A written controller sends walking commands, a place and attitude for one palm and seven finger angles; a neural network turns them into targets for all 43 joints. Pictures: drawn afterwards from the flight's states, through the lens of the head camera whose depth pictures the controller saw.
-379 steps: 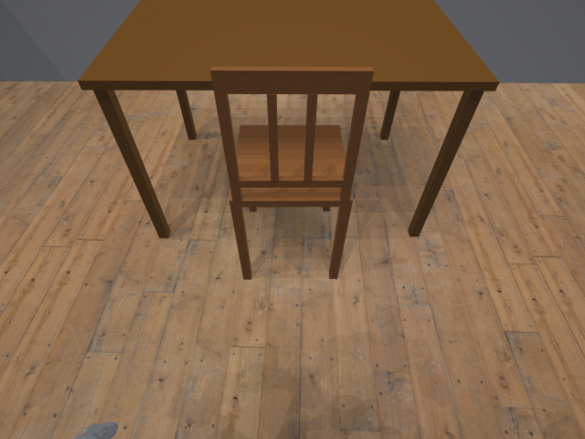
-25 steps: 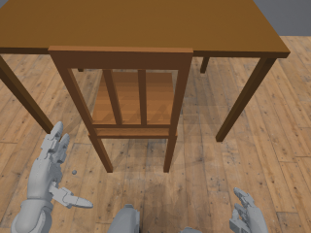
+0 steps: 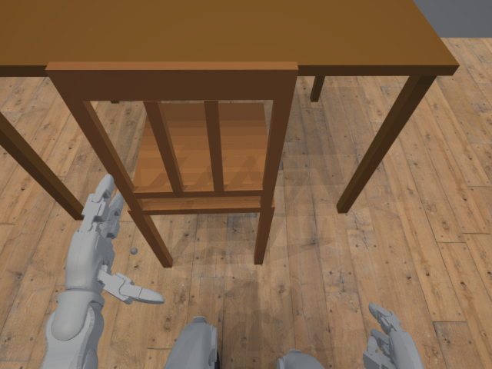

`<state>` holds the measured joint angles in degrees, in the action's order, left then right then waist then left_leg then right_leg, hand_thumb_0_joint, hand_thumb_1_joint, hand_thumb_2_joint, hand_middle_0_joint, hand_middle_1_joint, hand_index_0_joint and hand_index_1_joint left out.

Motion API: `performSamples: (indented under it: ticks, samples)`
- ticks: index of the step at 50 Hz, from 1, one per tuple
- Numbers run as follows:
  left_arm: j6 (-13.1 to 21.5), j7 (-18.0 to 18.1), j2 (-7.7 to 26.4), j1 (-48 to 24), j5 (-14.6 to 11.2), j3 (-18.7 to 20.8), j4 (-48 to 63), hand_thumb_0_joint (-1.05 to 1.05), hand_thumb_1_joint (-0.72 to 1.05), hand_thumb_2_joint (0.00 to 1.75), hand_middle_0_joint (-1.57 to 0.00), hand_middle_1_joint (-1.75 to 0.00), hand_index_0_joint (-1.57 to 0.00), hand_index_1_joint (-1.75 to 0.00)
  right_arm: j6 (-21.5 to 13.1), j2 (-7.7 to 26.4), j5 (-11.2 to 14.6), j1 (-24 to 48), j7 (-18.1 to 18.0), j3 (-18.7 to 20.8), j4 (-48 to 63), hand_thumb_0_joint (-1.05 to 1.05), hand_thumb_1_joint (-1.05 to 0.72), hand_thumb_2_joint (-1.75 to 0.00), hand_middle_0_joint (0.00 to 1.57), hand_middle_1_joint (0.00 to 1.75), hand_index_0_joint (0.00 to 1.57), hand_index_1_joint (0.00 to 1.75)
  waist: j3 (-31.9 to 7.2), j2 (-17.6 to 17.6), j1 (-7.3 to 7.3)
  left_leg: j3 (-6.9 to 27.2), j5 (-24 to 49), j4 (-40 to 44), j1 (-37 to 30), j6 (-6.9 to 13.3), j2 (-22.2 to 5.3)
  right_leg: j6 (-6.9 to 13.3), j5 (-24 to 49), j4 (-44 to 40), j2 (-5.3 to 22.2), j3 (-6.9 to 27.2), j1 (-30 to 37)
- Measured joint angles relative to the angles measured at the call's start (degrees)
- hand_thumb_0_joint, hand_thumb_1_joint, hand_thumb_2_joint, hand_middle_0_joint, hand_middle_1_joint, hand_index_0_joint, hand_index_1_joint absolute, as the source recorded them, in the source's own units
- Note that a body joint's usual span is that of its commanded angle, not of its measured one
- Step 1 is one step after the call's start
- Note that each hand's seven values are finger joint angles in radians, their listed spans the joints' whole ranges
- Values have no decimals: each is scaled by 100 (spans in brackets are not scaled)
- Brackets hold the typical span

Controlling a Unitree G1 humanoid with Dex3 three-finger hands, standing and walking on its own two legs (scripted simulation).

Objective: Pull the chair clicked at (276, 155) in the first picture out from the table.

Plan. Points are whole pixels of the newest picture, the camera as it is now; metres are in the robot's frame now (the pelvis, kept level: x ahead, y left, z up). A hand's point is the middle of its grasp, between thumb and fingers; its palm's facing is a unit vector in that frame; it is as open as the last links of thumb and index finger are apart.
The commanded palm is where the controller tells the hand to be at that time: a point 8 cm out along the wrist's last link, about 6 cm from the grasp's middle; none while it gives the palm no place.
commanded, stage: aim the fingers beside a spindle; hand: left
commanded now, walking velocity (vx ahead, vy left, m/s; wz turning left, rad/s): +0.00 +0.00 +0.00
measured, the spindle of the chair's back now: (167, 151) +0.50 +0.18 +0.00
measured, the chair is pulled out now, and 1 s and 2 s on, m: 0.00 0.00 0.00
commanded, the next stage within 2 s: push the fingers through the gap in 1.38 s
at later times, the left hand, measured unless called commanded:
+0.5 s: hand (156, 240) +0.31 +0.16 +0.02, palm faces +0.05 -1.00 -0.02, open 16.9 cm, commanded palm +0.29 +0.21 +0.01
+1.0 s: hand (168, 222) +0.35 +0.15 +0.00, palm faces +0.07 -1.00 -0.04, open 16.9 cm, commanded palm +0.32 +0.20 +0.00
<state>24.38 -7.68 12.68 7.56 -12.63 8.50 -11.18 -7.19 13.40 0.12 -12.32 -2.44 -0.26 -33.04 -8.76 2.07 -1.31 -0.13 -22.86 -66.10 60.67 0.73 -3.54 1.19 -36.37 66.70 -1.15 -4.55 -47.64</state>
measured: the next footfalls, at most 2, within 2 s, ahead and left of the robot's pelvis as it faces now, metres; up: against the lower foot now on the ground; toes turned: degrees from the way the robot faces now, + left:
none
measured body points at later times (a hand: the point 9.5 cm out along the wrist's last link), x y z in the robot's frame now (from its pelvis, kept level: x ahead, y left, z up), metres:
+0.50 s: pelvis -0.01 +0.00 -0.01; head +0.07 +0.02 +0.43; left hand +0.30 +0.21 +0.02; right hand +0.15 -0.24 -0.11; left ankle +0.08 +0.11 -0.64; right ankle -0.04 -0.11 -0.64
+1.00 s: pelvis -0.01 +0.01 -0.02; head +0.09 +0.01 +0.42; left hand +0.34 +0.21 +0.01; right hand +0.11 -0.25 -0.14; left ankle +0.08 +0.11 -0.64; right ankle -0.04 -0.11 -0.64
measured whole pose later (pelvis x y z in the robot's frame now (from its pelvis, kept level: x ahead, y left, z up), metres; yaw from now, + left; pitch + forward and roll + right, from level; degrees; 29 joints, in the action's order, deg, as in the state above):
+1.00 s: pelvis -0.01 +0.01 -0.02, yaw -1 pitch +21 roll -3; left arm 27.7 1.0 10.5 -9.8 -7.2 6.3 -26.4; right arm 1.5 13.0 -0.8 -13.4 0.1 0.2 -33.8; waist -9.5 2.1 -2.8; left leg -0.8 -23.7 -71.3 68.5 1.2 -4.2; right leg 0.9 -37.6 72.8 -1.4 -3.6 -56.0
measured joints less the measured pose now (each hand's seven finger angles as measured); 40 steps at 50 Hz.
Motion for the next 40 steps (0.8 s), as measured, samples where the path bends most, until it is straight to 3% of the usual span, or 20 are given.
performSamples:
  ticks: [17, 40]
  samples:
    - [193, 249, -114, -485, 176, -172, -470, -1, -50, 30, -6, -8, -6, -8, 279, -1, -27, 33, 79, 28, -7, 2, -90, -90, 20, 30, 20, 30, -57, -9, -11, 5, -29, -218, 278, 24, -5, -15, -53, 240, 2, 2, -274]
    - [296, 816, -254, -1884, 569, -325, -1693, -1, -50, 30, -6, -8, -6, -8, 679, -21, -105, -31, 198, -9, -119, 1, -90, -90, 20, 30, 20, 30, -98, -3, -127, -11, -49, -565, 841, 57, -30, -33, -119, 659, -3, 30, -859]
